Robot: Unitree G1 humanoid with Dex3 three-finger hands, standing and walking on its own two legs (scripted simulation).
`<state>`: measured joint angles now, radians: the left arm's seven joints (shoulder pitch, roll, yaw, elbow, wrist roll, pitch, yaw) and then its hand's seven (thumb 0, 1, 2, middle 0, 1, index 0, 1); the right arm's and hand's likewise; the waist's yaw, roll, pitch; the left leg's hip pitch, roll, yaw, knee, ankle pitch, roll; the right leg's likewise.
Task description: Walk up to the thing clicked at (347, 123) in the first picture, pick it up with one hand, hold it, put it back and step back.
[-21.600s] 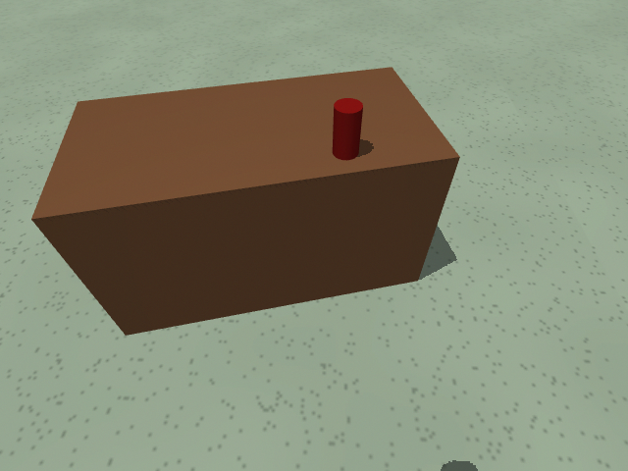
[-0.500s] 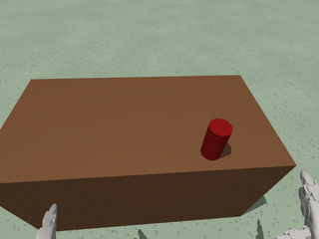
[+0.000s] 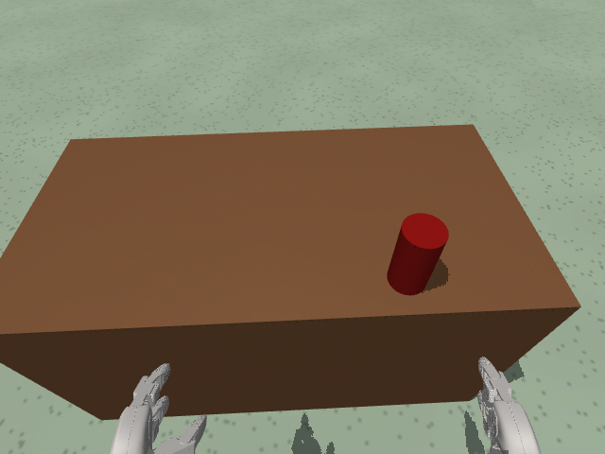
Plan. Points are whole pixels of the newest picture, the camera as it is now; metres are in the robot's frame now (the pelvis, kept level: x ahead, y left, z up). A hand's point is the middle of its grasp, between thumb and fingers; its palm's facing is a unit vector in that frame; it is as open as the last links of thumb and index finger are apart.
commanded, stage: home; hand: right
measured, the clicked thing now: (414, 256) +0.45 -0.18 -0.06
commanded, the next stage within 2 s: none
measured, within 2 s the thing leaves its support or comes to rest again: neither
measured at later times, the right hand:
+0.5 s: hand (457, 432) +0.18 -0.18 -0.06, palm faces +0.12 +0.96 -0.27, open 17.5 cm
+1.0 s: hand (456, 432) +0.17 -0.17 -0.06, palm faces +0.14 +0.95 -0.28, open 17.5 cm
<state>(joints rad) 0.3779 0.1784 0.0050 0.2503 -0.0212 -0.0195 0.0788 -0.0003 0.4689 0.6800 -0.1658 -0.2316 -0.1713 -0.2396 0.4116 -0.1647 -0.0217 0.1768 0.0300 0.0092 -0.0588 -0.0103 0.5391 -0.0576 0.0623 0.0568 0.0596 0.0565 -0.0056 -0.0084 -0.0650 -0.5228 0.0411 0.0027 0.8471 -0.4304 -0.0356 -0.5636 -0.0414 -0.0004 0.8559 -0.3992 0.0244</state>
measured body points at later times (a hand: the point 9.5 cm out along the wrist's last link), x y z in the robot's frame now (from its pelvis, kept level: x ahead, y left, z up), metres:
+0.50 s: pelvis +0.00 +0.01 -0.01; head +0.04 +0.01 +0.44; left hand +0.15 +0.25 -0.09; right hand +0.17 -0.23 -0.04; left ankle +0.00 +0.14 -0.70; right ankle +0.02 -0.13 -0.70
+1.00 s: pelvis +0.00 +0.01 -0.01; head +0.03 +0.01 +0.44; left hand +0.17 +0.25 -0.08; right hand +0.16 -0.22 -0.04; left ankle +0.00 +0.14 -0.70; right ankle +0.02 -0.13 -0.70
